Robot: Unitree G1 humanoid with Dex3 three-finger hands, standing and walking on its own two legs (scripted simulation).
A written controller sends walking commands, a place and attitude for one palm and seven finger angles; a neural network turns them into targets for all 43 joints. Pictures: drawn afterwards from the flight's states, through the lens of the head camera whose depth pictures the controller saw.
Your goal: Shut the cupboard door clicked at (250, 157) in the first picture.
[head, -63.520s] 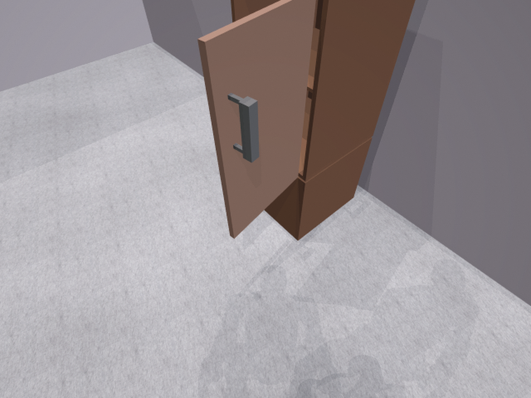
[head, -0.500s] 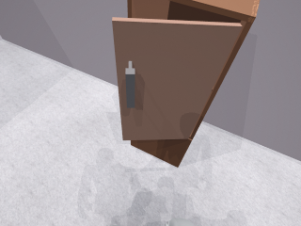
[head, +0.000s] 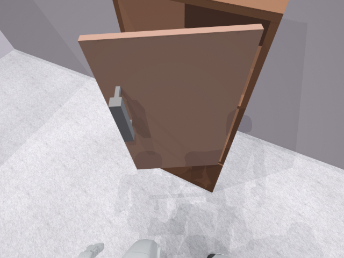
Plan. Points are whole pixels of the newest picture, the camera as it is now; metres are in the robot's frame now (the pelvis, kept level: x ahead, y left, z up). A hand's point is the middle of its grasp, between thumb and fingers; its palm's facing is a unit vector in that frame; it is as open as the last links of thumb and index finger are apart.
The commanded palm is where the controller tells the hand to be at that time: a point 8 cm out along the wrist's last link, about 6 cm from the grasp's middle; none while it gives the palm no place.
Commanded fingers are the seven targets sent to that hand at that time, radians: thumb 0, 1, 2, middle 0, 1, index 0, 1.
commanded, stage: come to a stop and stand still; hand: left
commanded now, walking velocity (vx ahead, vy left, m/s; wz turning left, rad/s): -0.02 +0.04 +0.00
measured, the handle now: (123, 114) +0.42 +0.15 +0.06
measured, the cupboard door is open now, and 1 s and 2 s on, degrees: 30 30 30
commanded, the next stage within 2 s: look again from close up in 1.12 s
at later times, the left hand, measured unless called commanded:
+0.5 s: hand out of the picture -0.02 +0.27 -0.17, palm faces +0.02 -0.98 -0.22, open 7.4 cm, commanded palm none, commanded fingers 0.00 0.90 0.90 -0.20 -0.30 -0.20 -0.30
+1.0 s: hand out of the picture -0.08 +0.21 -0.17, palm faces -0.01 -0.99 -0.14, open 7.3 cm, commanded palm none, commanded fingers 0.00 0.90 0.90 -0.20 -0.30 -0.20 -0.30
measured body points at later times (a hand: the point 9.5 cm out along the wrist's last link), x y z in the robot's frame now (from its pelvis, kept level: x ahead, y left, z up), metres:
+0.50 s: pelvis -0.03 +0.08 +0.00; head +0.00 +0.08 +0.45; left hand -0.02 +0.32 -0.16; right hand +0.01 -0.15 -0.15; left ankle -0.03 +0.15 -0.74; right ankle -0.10 -0.05 -0.72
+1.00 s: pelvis -0.06 +0.06 +0.01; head -0.05 +0.06 +0.46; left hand -0.07 +0.27 -0.16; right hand -0.12 -0.15 -0.15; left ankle -0.03 +0.15 -0.74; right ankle -0.10 -0.04 -0.74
